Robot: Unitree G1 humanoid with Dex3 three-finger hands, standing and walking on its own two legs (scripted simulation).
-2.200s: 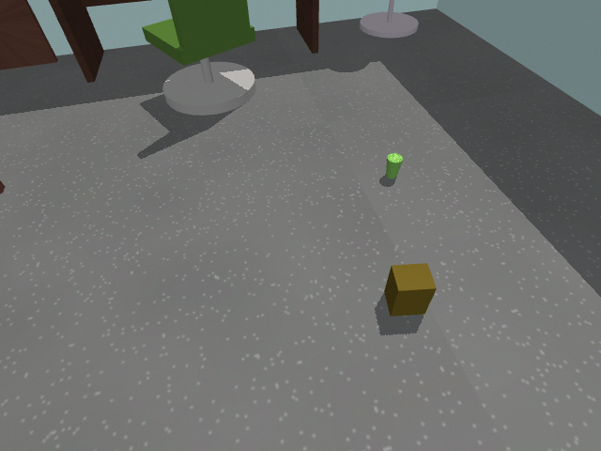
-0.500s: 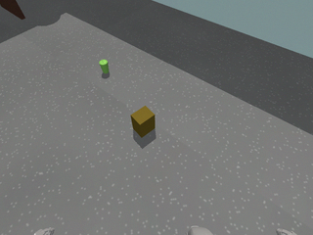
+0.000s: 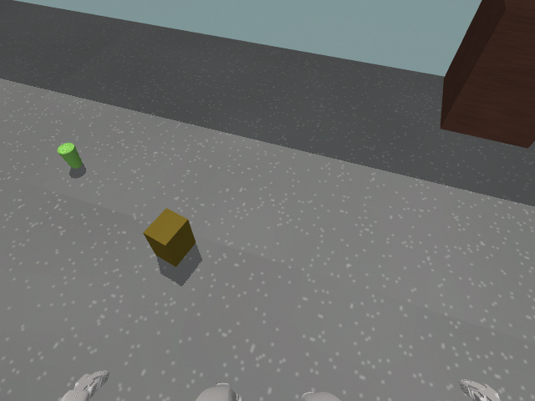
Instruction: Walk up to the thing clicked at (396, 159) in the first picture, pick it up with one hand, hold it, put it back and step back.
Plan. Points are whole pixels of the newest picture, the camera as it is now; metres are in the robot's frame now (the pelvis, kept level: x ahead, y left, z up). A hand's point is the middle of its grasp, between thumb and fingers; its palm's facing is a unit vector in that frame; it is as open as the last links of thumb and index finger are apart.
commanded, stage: walk up
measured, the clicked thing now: (71, 156) +1.24 +0.97 -0.68
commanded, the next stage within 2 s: stand in 1.80 s
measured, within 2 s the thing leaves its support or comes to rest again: neither
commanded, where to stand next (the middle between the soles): +0.05 -0.02 m, yaw -22 degrees
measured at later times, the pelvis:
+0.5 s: pelvis -0.02 -0.03 +0.00, yaw -14 degrees
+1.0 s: pelvis -0.05 -0.01 +0.01, yaw -20 degrees
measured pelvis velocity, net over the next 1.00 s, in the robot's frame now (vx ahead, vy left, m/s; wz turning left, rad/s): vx -0.05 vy -0.01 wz -0.36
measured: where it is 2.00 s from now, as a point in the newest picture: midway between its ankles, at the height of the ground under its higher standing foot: outside the picture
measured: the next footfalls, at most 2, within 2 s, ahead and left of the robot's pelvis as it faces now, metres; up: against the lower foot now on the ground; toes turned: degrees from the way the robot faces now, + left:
right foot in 0.28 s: -0.01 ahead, -0.15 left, +0.00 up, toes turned -15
left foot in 0.60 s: +0.06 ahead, +0.10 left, +0.00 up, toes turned -18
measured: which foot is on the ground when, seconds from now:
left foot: down 0.00-0.30, up 0.32-0.58, down 0.60-1.00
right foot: up 0.00-0.26, down 0.28-1.00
